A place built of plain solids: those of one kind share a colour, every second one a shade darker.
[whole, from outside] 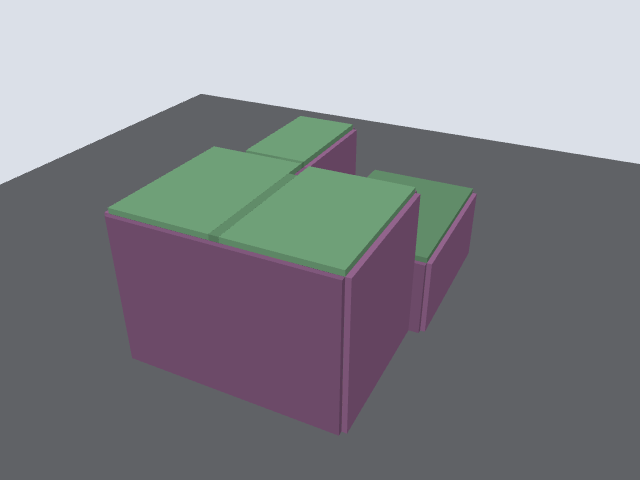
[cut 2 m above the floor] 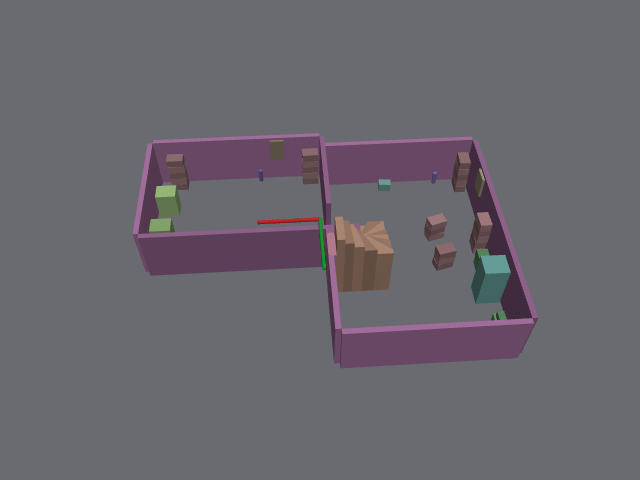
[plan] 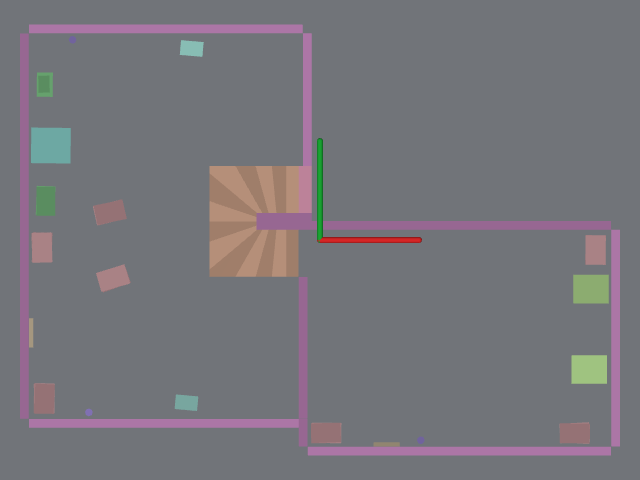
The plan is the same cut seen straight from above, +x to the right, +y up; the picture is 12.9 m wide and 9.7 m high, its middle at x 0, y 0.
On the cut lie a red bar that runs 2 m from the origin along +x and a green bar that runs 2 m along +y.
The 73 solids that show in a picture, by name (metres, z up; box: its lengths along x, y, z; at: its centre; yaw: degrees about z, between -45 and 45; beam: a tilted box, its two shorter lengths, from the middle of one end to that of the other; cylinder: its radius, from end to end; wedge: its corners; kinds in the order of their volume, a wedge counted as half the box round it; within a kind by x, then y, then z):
{
 "wall_1": {"box": [0.18, 7.79, 5.53], "at": [-5.97, 0.28, 2.72]},
 "wall_2": {"box": [5.45, 0.18, 5.53], "at": [-3.16, -3.71, 2.72]},
 "wall_3": {"box": [5.54, 0.18, 5.53], "at": [-3.11, 4.27, 2.72]},
 "wall_4": {"box": [1.12, 0.34, 5.78], "at": [-0.72, 0.38, 2.59]},
 "wall_5": {"box": [0.18, 0.56, 2.93], "at": [-0.34, -3.9, 1.42]},
 "wall_6": {"box": [0.18, 2.87, 5.53], "at": [-0.34, -2.18, 2.72]},
 "wall_7": {"box": [0.18, 2.68, 5.53], "at": [-0.26, 2.84, 2.72]},
 "wall_8": {"box": [4.25, 0.18, 2.55], "at": [1.96, 0.46, 4.21]},
 "wall_9": {"box": [6.13, 0.18, 2.93], "at": [2.82, -4.27, 1.42]},
 "wall_10": {"box": [6.13, 0.18, 2.93], "at": [2.82, 0.3, 1.42]},
 "wall_11": {"box": [0.18, 4.38, 2.93], "at": [5.97, -1.99, 1.42]},
 "roof_1": {"box": [4.6, 0.34, 0.2], "at": [-3.58, 0.38, 5.58]},
 "roof_2": {"box": [5.45, 3.82, 0.2], "at": [-3.16, -1.7, 5.58]},
 "roof_3": {"box": [5.54, 3.63, 0.2], "at": [-3.11, 2.36, 5.58]},
 "roof_4": {"box": [0.18, 0.95, 0.2], "at": [-0.26, 1.02, 5.58]},
 "roof_5": {"box": [4.25, 2.37, 0.2], "at": [1.96, 1.73, 5.58]},
 "roof_6": {"box": [6.13, 4.38, 0.2], "at": [2.82, -1.99, 2.98]},
 "tread_1": {"wedge": [[-2.23, -0.74, -0.05], [-2.23, -0.74, 0.98], [-2.23, -0.59, -0.05], [-2.23, -0.59, 0.98], [-1.71, -0.74, -0.05], [-1.71, -0.74, 0.98], [-1.07, 0.38, -0.05], [-1.07, 0.38, 0.98]]},
 "tread_2": {"wedge": [[-2.23, -0.6, -0.05], [-2.23, -0.6, 1.18], [-2.23, -0.03, -0.05], [-2.23, -0.03, 1.18], [-1.28, 0.29, -0.05], [-1.28, 0.29, 1.18], [-1.27, 0.21, -0.05], [-1.27, 0.21, 1.18]]},
 "tread_3": {"wedge": [[-2.23, -0.03, -0.05], [-2.23, -0.03, 1.37], [-2.23, 0.38, -0.05], [-2.23, 0.38, 1.37], [-1.28, 0.29, -0.05], [-1.28, 0.29, 1.37], [-1.28, 0.38, -0.05], [-1.28, 0.38, 1.37]]},
 "tread_4": {"wedge": [[-2.23, 0.38, -0.05], [-2.23, 0.38, 1.57], [-2.23, 0.79, -0.05], [-2.23, 0.79, 1.57], [-1.28, 0.38, -0.05], [-1.28, 0.38, 1.57], [-1.28, 0.47, -0.05], [-1.28, 0.47, 1.57]]},
 "tread_5": {"wedge": [[-2.23, 0.79, -0.05], [-2.23, 0.79, 1.76], [-2.23, 1.35, -0.05], [-2.23, 1.35, 1.76], [-1.28, 0.46, -0.05], [-1.28, 0.46, 1.76], [-1.27, 0.55, -0.05], [-1.27, 0.55, 1.76]]},
 "tread_6": {"wedge": [[-2.23, 1.35, -0.05], [-2.23, 1.35, 1.96], [-2.23, 1.5, -0.05], [-2.23, 1.5, 1.96], [-1.71, 1.5, -0.05], [-1.71, 1.5, 1.96], [-1.06, 0.37, -0.05], [-1.06, 0.37, 1.96]]},
 "tread_7": {"wedge": [[-1.71, -0.74, -0.05], [-1.71, -0.74, 0.78], [-1.3, -0.74, -0.05], [-1.3, -0.74, 0.78], [-1.17, 0.21, -0.05], [-1.17, 0.21, 0.79], [-1.04, 0.21, -0.05], [-1.04, 0.21, 0.79]]},
 "tread_8": {"wedge": [[-1.71, 1.5, -0.05], [-1.71, 1.5, 2.15], [-1.3, 1.5, -0.05], [-1.3, 1.5, 2.15], [-1.17, 0.55, -0.05], [-1.17, 0.55, 2.16], [-1.04, 0.55, -0.05], [-1.04, 0.55, 2.16]]},
 "tread_9": {"wedge": [[-1.3, -0.74, -0.05], [-1.3, -0.74, 0.59], [-1.04, 0.21, -0.05], [-1.04, 0.21, 0.59], [-0.97, -0.74, -0.05], [-0.97, -0.74, 0.59], [-0.88, 0.21, -0.05], [-0.88, 0.21, 0.59]]},
 "tread_10": {"wedge": [[-1.3, 1.5, -0.05], [-1.3, 1.5, 2.35], [-1.04, 0.55, -0.05], [-1.04, 0.55, 2.35], [-0.97, 1.5, -0.05], [-0.97, 1.5, 2.35], [-0.88, 0.55, -0.05], [-0.88, 0.55, 2.35]]},
 "tread_11": {"wedge": [[-0.98, -0.74, -0.05], [-0.98, -0.74, 0.39], [-0.88, 0.21, -0.05], [-0.88, 0.21, 0.39], [-0.68, -0.74, -0.05], [-0.68, -0.74, 0.39], [-0.68, 0.21, -0.05], [-0.68, 0.21, 0.39]]},
 "tread_12": {"wedge": [[-0.97, 1.5, -0.05], [-0.97, 1.5, 2.54], [-0.88, 0.55, -0.05], [-0.88, 0.55, 2.55], [-0.68, 0.55, -0.05], [-0.68, 0.55, 2.55], [-0.68, 1.5, -0.05], [-0.68, 1.5, 2.55]]},
 "tread_13": {"wedge": [[-0.68, -0.74, -0.05], [-0.68, -0.74, 0.2], [-0.68, 0.21, -0.05], [-0.68, 0.21, 0.2], [-0.43, -0.74, -0.05], [-0.43, -0.74, 0.2], [-0.43, 0.21, -0.05], [-0.43, 0.21, 0.2]]},
 "tread_14": {"wedge": [[-0.68, 0.55, -0.05], [-0.68, 0.55, 2.74], [-0.68, 1.5, -0.05], [-0.68, 1.5, 2.74], [-0.43, 0.55, -0.05], [-0.43, 0.55, 2.74], [-0.43, 1.5, -0.05], [-0.43, 1.5, 2.74]]},
 "crate_1": {"box": [0.4, 0.6, 0.3], "at": [-5.62, -0.16, 1.05], "yaw": 1.9},
 "crate_2": {"box": [0.4, 0.6, 0.3], "at": [-5.62, -0.15, 0.75], "yaw": 1.7},
 "crate_3": {"box": [0.4, 0.6, 0.3], "at": [-5.61, -0.16, 1.35], "yaw": 1.5},
 "crate_4": {"box": [0.4, 0.6, 0.35], "at": [-5.61, -0.15, 0.12], "yaw": -1.8},
 "crate_5": {"box": [0.4, 0.6, 0.3], "at": [-5.61, -0.15, 0.45], "yaw": -1.4},
 "crate_6": {"box": [0.4, 0.6, 0.3], "at": [-5.58, -3.21, 0.45], "yaw": 1.0},
 "crate_7": {"box": [0.4, 0.6, 0.35], "at": [-5.58, -3.2, 0.12], "yaw": -0.8},
 "crate_8": {"box": [0.4, 0.6, 0.3], "at": [-5.57, -3.21, 0.75], "yaw": -0.2},
 "crate_9": {"box": [0.4, 0.6, 0.3], "at": [-5.57, -3.21, 1.35], "yaw": -2.4},
 "crate_10": {"box": [0.4, 0.6, 0.3], "at": [-5.56, -3.2, 1.05], "yaw": -0.7},
 "crate_11": {"box": [0.6, 0.4, 0.3], "at": [-4.26, 0.56, 0.45], "yaw": 12.5},
 "crate_12": {"box": [0.6, 0.4, 0.35], "at": [-4.24, 0.56, 0.12], "yaw": 14.2},
 "crate_13": {"box": [0.6, 0.4, 0.3], "at": [-4.24, 0.56, 0.75], "yaw": 11.8},
 "crate_14": {"box": [0.6, 0.4, 0.35], "at": [-4.19, -0.78, 0.12], "yaw": 15.9},
 "crate_15": {"box": [0.6, 0.4, 0.3], "at": [-4.18, -0.77, 0.75], "yaw": 17.2},
 "crate_16": {"box": [0.6, 0.4, 0.3], "at": [-4.17, -0.78, 0.45], "yaw": 19.7},
 "crate_17": {"box": [0.6, 0.4, 0.35], "at": [0.12, -3.91, 0.12], "yaw": 0.9},
 "crate_18": {"box": [0.6, 0.4, 0.3], "at": [0.12, -3.9, 1.35], "yaw": 1.6},
 "crate_19": {"box": [0.6, 0.4, 0.3], "at": [0.13, -3.9, 0.75], "yaw": -0.1},
 "crate_20": {"box": [0.6, 0.4, 0.3], "at": [0.13, -3.9, 1.05], "yaw": -1.3},
 "crate_21": {"box": [0.6, 0.4, 0.3], "at": [0.13, -3.89, 0.45]},
 "crate_22": {"box": [0.6, 0.4, 0.3], "at": [5.14, -3.91, 0.75]},
 "crate_23": {"box": [0.6, 0.4, 0.3], "at": [5.14, -3.9, 1.05], "yaw": 2.5},
 "crate_24": {"box": [0.6, 0.4, 0.3], "at": [5.15, -3.91, 0.45], "yaw": -2.1},
 "crate_25": {"box": [0.6, 0.4, 0.3], "at": [5.15, -3.91, 1.35], "yaw": -0.6},
 "crate_26": {"box": [0.6, 0.4, 0.35], "at": [5.16, -3.91, 0.12], "yaw": -0.9},
 "crate_27": {"box": [0.4, 0.6, 0.2], "at": [5.57, -0.2, 0.5], "yaw": 0.5},
 "cage_trolley_1": {"box": [0.8, 0.72, 1.71], "at": [-5.44, 1.91, 0.81], "yaw": -0.6},
 "bin_1": {"box": [0.72, 0.58, 1.11], "at": [5.44, -2.62, 0.51]},
 "bin_2": {"box": [0.72, 0.58, 1.11], "at": [5.48, -0.99, 0.51]},
 "floor_1": {"box": [0.27, 0.95, 2.99], "at": [-0.3, 1.02, 1.44]},
 "carton_1": {"box": [0.23, 0.34, 0.24], "at": [-5.58, 3.15, 0.46], "yaw": 0.9},
 "carton_2": {"box": [0.32, 0.49, 0.39], "at": [-5.56, 3.14, 0.15], "yaw": -0.5},
 "carton_3": {"box": [0.38, 0.59, 0.34], "at": [-5.54, 0.78, 0.51], "yaw": 0.1},
 "carton_4": {"box": [0.38, 0.59, 0.39], "at": [-5.54, 0.8, 0.15], "yaw": -1.9},
 "bucket_1": {"box": [0.46, 0.3, 0.39], "at": [-2.7, -3.29, 0.14], "yaw": -5.2},
 "bucket_2": {"box": [0.46, 0.3, 0.39], "at": [-2.59, 3.87, 0.14], "yaw": -4.9},
 "cabinet_1": {"box": [0.09, 0.6, 0.83], "at": [-5.84, -1.88, 1.5]},
 "cabinet_2": {"box": [0.53, 0.09, 0.88], "at": [1.35, -4.13, 1.47]},
 "extinguisher_1": {"cylinder": 0.07, "from": [-5.0, 4.05, 0.0], "to": [-5.0, 4.05, 0.52]},
 "extinguisher_2": {"cylinder": 0.07, "from": [-4.67, -3.49, 0.0], "to": [-4.67, -3.49, 0.52]},
 "extinguisher_3": {"cylinder": 0.07, "from": [2.04, -4.05, 0.0], "to": [2.04, -4.05, 0.52]}
}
